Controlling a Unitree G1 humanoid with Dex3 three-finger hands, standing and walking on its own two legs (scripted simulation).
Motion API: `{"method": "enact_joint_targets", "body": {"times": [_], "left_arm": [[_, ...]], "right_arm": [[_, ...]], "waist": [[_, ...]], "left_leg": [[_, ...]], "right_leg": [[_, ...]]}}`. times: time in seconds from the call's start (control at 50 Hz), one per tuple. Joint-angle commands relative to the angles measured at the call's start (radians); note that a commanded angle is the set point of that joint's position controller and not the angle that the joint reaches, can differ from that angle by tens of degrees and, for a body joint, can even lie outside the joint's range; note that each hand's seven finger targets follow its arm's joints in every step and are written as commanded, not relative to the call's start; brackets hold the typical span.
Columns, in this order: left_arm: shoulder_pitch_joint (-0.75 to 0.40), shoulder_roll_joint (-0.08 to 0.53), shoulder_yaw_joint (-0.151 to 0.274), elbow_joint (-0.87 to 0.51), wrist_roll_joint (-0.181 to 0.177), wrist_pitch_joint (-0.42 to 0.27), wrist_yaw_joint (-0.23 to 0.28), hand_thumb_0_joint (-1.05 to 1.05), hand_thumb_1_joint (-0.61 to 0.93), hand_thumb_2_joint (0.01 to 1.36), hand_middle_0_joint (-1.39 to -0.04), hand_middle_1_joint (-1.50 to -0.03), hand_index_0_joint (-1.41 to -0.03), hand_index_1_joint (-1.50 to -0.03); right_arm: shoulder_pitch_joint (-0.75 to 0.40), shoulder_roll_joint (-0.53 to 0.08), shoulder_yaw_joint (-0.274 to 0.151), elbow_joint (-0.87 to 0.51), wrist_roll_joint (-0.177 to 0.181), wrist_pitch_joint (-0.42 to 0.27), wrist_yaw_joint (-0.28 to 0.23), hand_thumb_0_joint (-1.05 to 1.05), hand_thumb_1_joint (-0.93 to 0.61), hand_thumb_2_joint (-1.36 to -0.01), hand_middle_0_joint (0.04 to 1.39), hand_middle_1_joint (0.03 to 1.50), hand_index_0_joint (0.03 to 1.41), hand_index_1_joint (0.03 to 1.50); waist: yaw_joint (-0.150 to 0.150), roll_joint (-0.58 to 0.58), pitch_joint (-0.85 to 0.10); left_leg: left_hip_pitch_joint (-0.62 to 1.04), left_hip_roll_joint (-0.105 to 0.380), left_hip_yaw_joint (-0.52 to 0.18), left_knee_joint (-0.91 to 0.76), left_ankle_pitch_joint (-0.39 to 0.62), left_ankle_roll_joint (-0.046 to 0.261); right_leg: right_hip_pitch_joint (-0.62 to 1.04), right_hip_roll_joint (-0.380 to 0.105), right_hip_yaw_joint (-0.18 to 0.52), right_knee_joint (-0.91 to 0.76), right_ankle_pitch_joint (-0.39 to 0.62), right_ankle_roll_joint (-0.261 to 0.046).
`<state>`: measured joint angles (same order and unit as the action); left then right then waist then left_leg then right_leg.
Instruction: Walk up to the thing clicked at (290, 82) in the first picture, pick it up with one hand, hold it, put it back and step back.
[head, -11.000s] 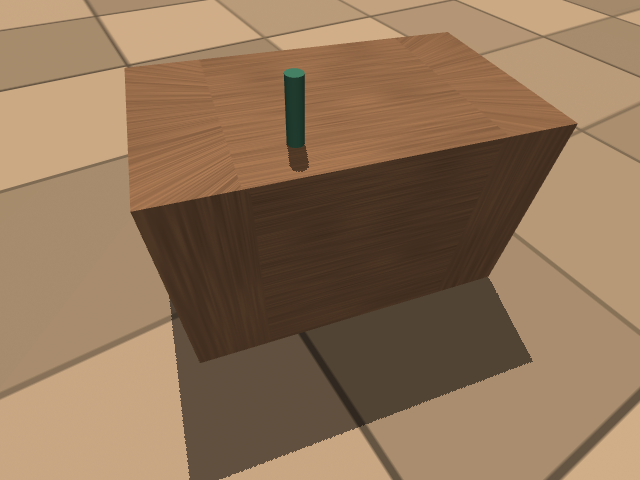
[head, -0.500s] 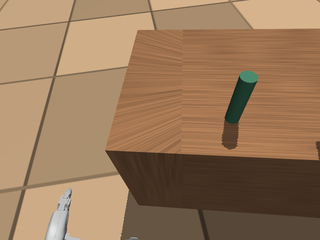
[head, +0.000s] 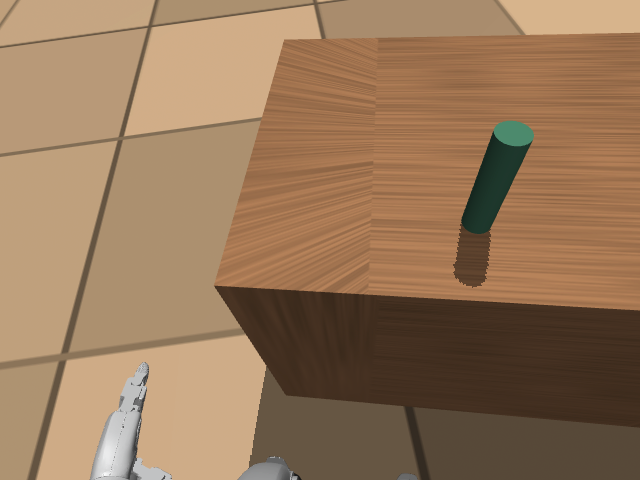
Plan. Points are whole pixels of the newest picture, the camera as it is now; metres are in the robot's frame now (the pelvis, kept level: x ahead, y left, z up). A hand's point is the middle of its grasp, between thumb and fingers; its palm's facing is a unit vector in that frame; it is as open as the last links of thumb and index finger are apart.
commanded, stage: go down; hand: right
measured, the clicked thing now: (492, 183) +0.50 -0.18 +0.05
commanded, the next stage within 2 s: approach in 0.44 s
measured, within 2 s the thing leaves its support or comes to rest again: neither
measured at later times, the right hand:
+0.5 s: hand out of the picture +0.42 -0.37 +0.14, palm faces +0.13 +0.99 +0.01, open 17.5 cm
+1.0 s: hand (574, 227) +0.44 -0.28 +0.04, palm faces +0.01 +1.00 +0.08, open 17.4 cm
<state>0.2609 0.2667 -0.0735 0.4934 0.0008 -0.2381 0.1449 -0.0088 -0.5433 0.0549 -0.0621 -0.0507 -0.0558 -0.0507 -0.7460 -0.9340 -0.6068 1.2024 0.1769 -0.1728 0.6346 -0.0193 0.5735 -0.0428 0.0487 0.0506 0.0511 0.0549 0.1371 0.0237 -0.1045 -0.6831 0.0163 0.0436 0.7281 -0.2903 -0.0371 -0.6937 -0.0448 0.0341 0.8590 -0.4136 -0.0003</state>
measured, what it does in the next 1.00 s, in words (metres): stands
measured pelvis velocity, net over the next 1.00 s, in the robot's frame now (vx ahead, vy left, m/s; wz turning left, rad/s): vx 0.00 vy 0.01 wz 0.00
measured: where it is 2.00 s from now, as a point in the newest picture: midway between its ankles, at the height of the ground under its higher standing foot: outside the picture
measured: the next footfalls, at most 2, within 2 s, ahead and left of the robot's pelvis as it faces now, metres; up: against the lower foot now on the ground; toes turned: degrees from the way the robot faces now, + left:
none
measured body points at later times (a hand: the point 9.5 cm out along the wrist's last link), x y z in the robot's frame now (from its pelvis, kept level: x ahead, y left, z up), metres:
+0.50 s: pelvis +0.01 +0.00 +0.00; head +0.08 -0.04 +0.44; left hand +0.16 +0.26 -0.04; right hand +0.41 -0.43 +0.14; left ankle +0.03 +0.15 -0.70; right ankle +0.00 -0.11 -0.70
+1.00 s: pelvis +0.00 +0.01 -0.02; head +0.10 -0.04 +0.41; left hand +0.15 +0.26 -0.05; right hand +0.44 -0.33 +0.04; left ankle +0.03 +0.15 -0.70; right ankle +0.00 -0.11 -0.70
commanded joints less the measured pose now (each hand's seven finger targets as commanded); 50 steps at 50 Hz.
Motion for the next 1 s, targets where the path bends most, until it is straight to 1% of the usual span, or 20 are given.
{"method": "enact_joint_targets", "body": {"times": [0.0,0.12,0.16,0.2,0.24,0.32,0.38,0.46,0.52,0.58,0.6,0.62,0.7,0.74,0.78,0.82,0.84,0.92,0.96,0.98], "left_arm": [[-0.012,0.188,0.092,-0.159,0.001,-0.053,0.02,0.0,-0.559,0.062,-0.05,-0.05,-0.045,-0.055],[0.018,0.173,0.095,-0.129,0.0,-0.042,0.013,0.0,-0.562,0.062,-0.05,-0.048,-0.044,-0.055],[-0.024,0.193,0.106,-0.193,-0.001,-0.045,0.013,0.0,-0.56,0.059,-0.051,-0.048,-0.045,-0.054],[-0.026,0.16,0.077,-0.196,-0.006,-0.045,0.008,0.0,-0.56,0.061,-0.049,-0.047,-0.043,-0.053],[-0.033,0.171,0.086,-0.247,-0.008,-0.048,0.012,0.0,-0.556,0.057,-0.05,-0.047,-0.046,-0.051],[0.076,0.179,0.1,-0.192,-0.007,-0.033,0.007,0.0,-0.557,0.058,-0.051,-0.047,-0.045,-0.052],[0.019,0.175,0.097,-0.23,-0.006,-0.044,0.006,0.0,-0.555,0.059,-0.048,-0.048,-0.044,-0.052],[0.038,0.165,0.089,-0.156,-0.004,-0.04,0.007,0.0,-0.559,0.064,-0.047,-0.047,-0.041,-0.054],[-0.005,0.183,0.097,-0.176,-0.002,-0.041,0.009,0.0,-0.58,0.066,-0.045,-0.031,-0.028,-0.049],[0.034,0.195,0.11,-0.143,-0.003,-0.029,0.013,0.0,-0.567,0.052,-0.052,-0.045,-0.043,-0.055],[0.003,0.19,0.106,-0.208,-0.008,-0.034,0.012,0.0,-0.56,0.047,-0.052,-0.046,-0.045,-0.053],[0.033,0.187,0.107,-0.152,-0.005,-0.031,0.011,0.0,-0.555,0.044,-0.053,-0.048,-0.047,-0.053],[-0.029,0.177,0.089,-0.276,-0.005,-0.046,0.007,0.0,-0.564,0.051,-0.054,-0.047,-0.046,-0.055],[0.025,0.141,0.055,-0.265,-0.001,-0.045,0.001,0.0,-0.56,0.049,-0.056,-0.049,-0.049,-0.056],[0.083,0.148,0.08,-0.204,-0.001,-0.042,-0.007,0.0,-0.554,0.046,-0.056,-0.051,-0.051,-0.056],[0.043,0.154,0.083,-0.298,0.005,-0.054,-0.02,0.0,-0.553,0.047,-0.057,-0.051,-0.052,-0.056],[0.09,0.178,0.117,-0.279,0.009,-0.052,-0.022,0.0,-0.546,0.043,-0.057,-0.052,-0.054,-0.054],[0.137,0.149,0.123,-0.223,0.02,-0.038,-0.049,0.0,-0.534,0.036,-0.057,-0.055,-0.059,-0.052],[0.056,0.182,0.158,-0.352,0.025,-0.037,-0.053,0.0,-0.538,0.04,-0.057,-0.054,-0.058,-0.052],[0.074,0.181,0.167,-0.338,0.03,-0.031,-0.052,0.0,-0.548,0.046,-0.057,-0.052,-0.054,-0.054]], "right_arm": [[-0.379,-0.392,-0.046,-0.23,0.034,-0.061,-0.001,0.0,0.557,-0.049,0.056,0.05,0.053,0.05],[-0.339,-0.373,-0.048,-0.228,0.03,-0.041,-0.01,0.0,0.544,-0.049,0.058,0.049,0.054,0.049],[-0.361,-0.374,-0.053,-0.232,0.035,-0.043,-0.014,0.0,0.545,-0.051,0.056,0.05,0.052,0.05],[-0.317,-0.346,-0.047,-0.192,0.032,-0.038,-0.016,0.0,0.54,-0.049,0.058,0.049,0.054,0.049],[-0.325,-0.359,-0.043,-0.206,0.025,-0.045,-0.017,0.0,0.55,-0.055,0.055,0.052,0.054,0.052],[-0.297,-0.381,-0.066,-0.206,0.028,-0.039,-0.008,0.0,0.558,-0.052,0.054,0.052,0.052,0.052],[-0.366,-0.356,-0.053,-0.282,0.041,-0.056,-0.003,0.0,0.558,-0.046,0.057,0.05,0.053,0.05],[-0.349,-0.365,-0.055,-0.285,0.039,-0.064,-0.004,0.0,0.544,-0.046,0.061,0.048,0.056,0.048],[-0.334,-0.366,-0.054,-0.29,0.035,-0.053,-0.003,0.0,0.611,-0.04,0.043,0.053,0.049,0.053],[-0.318,-0.386,-0.078,-0.304,0.045,-0.044,-0.004,0.0,0.514,-0.04,0.059,0.041,0.053,0.04],[-0.308,-0.333,-0.053,-0.266,0.055,-0.038,-0.003,0.0,0.523,-0.039,0.058,0.041,0.053,0.041],[-0.277,-0.295,-0.032,-0.228,0.054,-0.033,-0.002,0.0,0.514,-0.036,0.061,0.04,0.055,0.039],[-0.279,-0.199,0.023,-0.171,0.049,-0.041,-0.004,0.0,0.526,-0.045,0.057,0.043,0.055,0.042],[-0.292,-0.136,0.066,-0.168,0.05,-0.057,-0.004,0.0,0.526,-0.048,0.057,0.044,0.057,0.044],[-0.257,-0.08,0.093,-0.115,0.054,-0.072,-0.009,0.0,0.531,-0.049,0.056,0.045,0.056,0.044],[-0.329,-0.072,0.093,-0.195,0.059,-0.106,-0.027,0.0,0.521,-0.049,0.058,0.044,0.058,0.044],[-0.328,-0.094,0.075,-0.22,0.056,-0.12,-0.038,0.0,0.527,-0.055,0.053,0.047,0.054,0.047],[-0.345,-0.103,0.032,-0.261,0.054,-0.191,-0.1,0.0,0.529,-0.056,0.048,0.048,0.048,0.048],[-0.42,-0.146,-0.006,-0.384,0.039,-0.235,-0.14,0.0,0.523,-0.06,0.047,0.05,0.046,0.05],[-0.417,-0.141,-0.005,-0.366,0.028,-0.244,-0.16,0.0,0.516,-0.062,0.047,0.05,0.044,0.05]], "waist": [[-0.021,-0.277,-0.396],[-0.034,-0.271,-0.382],[-0.027,-0.222,-0.359],[-0.036,-0.196,-0.322],[-0.032,-0.191,-0.339],[-0.03,-0.227,-0.37],[-0.011,-0.224,-0.404],[-0.03,-0.307,-0.379],[-0.033,-0.314,-0.408],[-0.043,-0.31,-0.434],[-0.019,-0.259,-0.37],[-0.019,-0.243,-0.311],[0.013,-0.115,-0.328],[0.024,-0.13,-0.304],[0.032,-0.131,-0.272],[0.041,-0.15,-0.319],[0.039,-0.184,-0.371],[0.023,-0.243,-0.397],[0.013,-0.262,-0.539],[0.016,-0.279,-0.551]], "left_leg": [[0.135,-0.038,0.002,-0.038,0.183,0.063],[0.132,-0.041,0.003,-0.036,0.213,0.067],[0.163,-0.038,0.003,-0.042,0.201,0.065],[0.195,-0.033,-0.002,-0.046,0.182,0.061],[0.183,-0.035,-0.003,-0.043,0.178,0.061],[0.169,-0.037,-0.001,-0.03,0.219,0.062],[0.156,-0.035,-0.007,-0.019,0.246,0.061],[0.109,-0.039,-0.001,-0.021,0.178,0.067],[0.11,-0.04,-0.001,-0.019,0.199,0.069],[0.16,-0.038,0.001,-0.024,0.222,0.068],[0.142,-0.04,0.003,-0.032,0.202,0.064],[0.128,-0.041,0.005,-0.028,0.174,0.065],[0.14,-0.04,0.006,-0.017,0.196,0.057],[0.102,-0.038,0.002,-0.003,0.196,0.054],[0.041,-0.037,0.0,0.021,0.162,0.053],[0.015,-0.034,-0.007,0.036,0.142,0.052],[0.017,-0.03,-0.011,0.054,0.168,0.052],[-0.037,-0.028,-0.019,0.124,0.188,0.052],[-0.036,-0.031,-0.023,0.152,0.197,0.054],[-0.023,-0.032,-0.02,0.162,0.205,0.054]], "right_leg": [[0.295,0.012,0.023,-0.115,0.413,0.017],[0.3,0.009,0.023,-0.104,0.496,0.021],[0.25,0.013,0.019,-0.115,0.411,0.013],[0.191,0.023,0.008,-0.128,0.313,0.001],[0.202,0.021,0.009,-0.127,0.306,0.001],[0.258,0.02,0.013,-0.108,0.419,0.008],[0.272,0.018,0.014,-0.088,0.441,0.003],[0.296,0.01,0.021,-0.098,0.445,0.017],[0.319,0.008,0.023,-0.09,0.502,0.021],[0.319,0.014,0.021,-0.092,0.512,0.017],[0.288,0.014,0.019,-0.097,0.456,0.01],[0.239,0.014,0.02,-0.11,0.402,0.008],[0.192,0.014,0.022,-0.097,0.347,-0.003],[0.184,0.02,0.016,-0.079,0.333,-0.006],[0.157,0.022,0.018,-0.065,0.299,-0.008],[0.157,0.023,0.016,-0.049,0.262,-0.008],[0.184,0.024,0.014,-0.033,0.296,-0.005],[0.13,0.03,0.009,0.042,0.357,-0.001],[0.173,0.026,0.014,0.075,0.395,0.003],[0.168,0.024,0.013,0.08,0.41,0.005]]}}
